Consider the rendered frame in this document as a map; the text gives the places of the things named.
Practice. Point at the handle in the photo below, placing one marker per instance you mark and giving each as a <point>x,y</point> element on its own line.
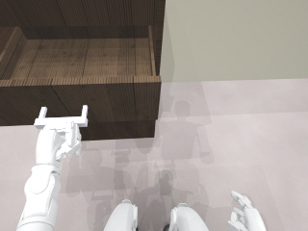
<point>42,121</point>

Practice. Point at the robot thigh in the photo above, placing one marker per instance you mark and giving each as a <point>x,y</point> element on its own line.
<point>186,219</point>
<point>123,218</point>

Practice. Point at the robot right hand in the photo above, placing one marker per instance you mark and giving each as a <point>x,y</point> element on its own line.
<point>249,219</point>

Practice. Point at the robot left hand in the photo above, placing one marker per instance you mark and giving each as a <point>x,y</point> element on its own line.
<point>64,134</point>

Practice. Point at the cabinet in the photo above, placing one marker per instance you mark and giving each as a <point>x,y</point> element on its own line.
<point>52,13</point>

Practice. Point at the robot left thigh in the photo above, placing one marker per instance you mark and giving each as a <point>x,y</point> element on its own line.
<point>123,218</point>

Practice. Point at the drawer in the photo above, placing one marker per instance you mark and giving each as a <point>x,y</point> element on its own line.
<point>110,69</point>

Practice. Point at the robot right thigh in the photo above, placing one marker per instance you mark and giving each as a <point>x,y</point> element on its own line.
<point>186,219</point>

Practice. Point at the left robot forearm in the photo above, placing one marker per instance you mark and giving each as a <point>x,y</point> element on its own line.
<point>41,207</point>

